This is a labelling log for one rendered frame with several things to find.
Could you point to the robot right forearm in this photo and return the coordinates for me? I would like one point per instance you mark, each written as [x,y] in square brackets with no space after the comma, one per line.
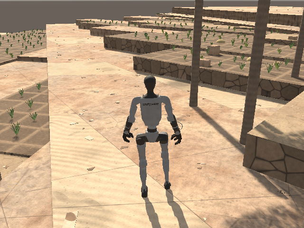
[175,126]

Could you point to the left robot foot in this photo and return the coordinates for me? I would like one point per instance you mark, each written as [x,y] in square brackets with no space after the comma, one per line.
[144,193]

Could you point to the robot right shin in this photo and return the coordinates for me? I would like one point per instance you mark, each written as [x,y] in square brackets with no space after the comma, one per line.
[165,163]

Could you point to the robot left forearm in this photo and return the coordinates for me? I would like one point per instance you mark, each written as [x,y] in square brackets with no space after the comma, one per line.
[127,126]

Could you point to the robot right hand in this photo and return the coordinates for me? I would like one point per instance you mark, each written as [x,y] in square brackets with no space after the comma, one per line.
[177,137]

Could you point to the left robot upper arm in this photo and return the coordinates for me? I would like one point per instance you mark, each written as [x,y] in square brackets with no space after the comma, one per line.
[133,109]

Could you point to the robot left hand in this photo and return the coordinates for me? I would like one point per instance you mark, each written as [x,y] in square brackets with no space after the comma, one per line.
[127,135]

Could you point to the right robot upper arm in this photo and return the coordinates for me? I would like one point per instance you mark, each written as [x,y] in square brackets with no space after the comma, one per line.
[168,107]

